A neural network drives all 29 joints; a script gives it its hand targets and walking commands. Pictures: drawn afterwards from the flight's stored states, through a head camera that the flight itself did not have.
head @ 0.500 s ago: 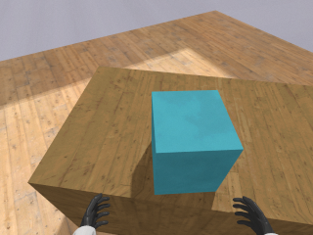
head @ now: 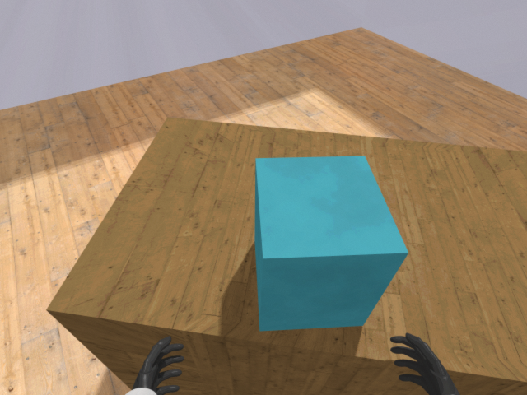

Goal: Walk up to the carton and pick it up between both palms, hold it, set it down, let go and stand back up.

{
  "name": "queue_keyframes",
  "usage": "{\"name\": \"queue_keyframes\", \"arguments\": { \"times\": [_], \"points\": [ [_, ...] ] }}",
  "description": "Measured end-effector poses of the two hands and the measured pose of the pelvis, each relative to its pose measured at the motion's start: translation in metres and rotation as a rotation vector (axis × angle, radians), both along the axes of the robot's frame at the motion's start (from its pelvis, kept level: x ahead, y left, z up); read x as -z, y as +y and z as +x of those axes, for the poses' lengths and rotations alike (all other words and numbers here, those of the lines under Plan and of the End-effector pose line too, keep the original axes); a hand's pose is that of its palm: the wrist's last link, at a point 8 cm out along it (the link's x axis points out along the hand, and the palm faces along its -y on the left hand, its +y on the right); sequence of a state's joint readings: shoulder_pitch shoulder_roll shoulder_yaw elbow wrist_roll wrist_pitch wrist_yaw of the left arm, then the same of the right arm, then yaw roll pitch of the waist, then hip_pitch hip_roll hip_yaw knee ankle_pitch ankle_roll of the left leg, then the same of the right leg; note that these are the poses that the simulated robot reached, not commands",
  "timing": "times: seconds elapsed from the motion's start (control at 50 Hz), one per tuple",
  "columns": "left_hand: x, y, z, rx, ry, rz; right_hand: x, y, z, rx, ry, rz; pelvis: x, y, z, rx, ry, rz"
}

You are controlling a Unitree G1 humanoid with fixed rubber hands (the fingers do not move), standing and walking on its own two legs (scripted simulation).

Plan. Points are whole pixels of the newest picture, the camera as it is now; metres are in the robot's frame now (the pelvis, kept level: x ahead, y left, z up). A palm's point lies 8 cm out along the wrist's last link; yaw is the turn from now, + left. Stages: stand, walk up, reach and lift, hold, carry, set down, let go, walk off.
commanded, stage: let go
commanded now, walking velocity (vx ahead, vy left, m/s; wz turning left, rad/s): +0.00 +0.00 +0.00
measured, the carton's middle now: (311, 245) +0.39 -0.03 -0.02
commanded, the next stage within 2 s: stand in 0.08 s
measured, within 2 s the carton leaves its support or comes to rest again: neither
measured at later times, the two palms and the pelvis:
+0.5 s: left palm out of the picture +0.09 +0.27 -0.13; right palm (438, 387) +0.18 -0.22 -0.06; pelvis +0.01 +0.00 +0.00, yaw +0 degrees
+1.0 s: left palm out of the picture +0.09 +0.28 -0.13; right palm (437, 386) +0.18 -0.22 -0.06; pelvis +0.01 +0.01 +0.00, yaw +0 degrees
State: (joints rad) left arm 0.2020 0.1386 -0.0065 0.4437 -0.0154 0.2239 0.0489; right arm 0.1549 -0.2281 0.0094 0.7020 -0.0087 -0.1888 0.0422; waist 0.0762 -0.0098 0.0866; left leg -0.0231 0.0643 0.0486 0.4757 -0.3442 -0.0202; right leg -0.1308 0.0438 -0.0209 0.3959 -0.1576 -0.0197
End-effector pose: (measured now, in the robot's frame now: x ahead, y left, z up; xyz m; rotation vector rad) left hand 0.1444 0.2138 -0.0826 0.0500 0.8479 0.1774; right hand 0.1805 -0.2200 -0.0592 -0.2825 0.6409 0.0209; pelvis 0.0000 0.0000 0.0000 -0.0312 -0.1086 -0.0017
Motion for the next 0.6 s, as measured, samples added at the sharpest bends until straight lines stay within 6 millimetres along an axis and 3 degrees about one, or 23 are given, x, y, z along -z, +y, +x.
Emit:
{"name": "queue_keyframes", "arguments": {
  "times": [0.12,0.3,0.4,0.6],
  "points": [
    [0.001,0.000,-0.001,0.008,-0.006,0.003,0.000,0.000,0.000,-0.002,-0.004,-0.003,0.000,-0.002,-0.001,-0.001,-0.007,0.003],
    [0.026,0.046,-0.034,0.042,0.135,0.099,-0.001,0.001,0.001,-0.014,0.011,-0.018,0.002,-0.001,0.001,-0.002,0.056,0.012],
    [0.039,0.058,-0.053,0.036,0.237,0.103,-0.001,0.001,0.002,-0.015,0.021,-0.026,0.002,0.001,0.008,-0.001,0.073,0.009],
    [0.046,0.062,-0.049,0.031,0.269,0.093,-0.002,0.002,0.003,-0.011,0.031,-0.037,0.002,0.004,0.011,-0.002,0.076,0.005]
  ]
}}
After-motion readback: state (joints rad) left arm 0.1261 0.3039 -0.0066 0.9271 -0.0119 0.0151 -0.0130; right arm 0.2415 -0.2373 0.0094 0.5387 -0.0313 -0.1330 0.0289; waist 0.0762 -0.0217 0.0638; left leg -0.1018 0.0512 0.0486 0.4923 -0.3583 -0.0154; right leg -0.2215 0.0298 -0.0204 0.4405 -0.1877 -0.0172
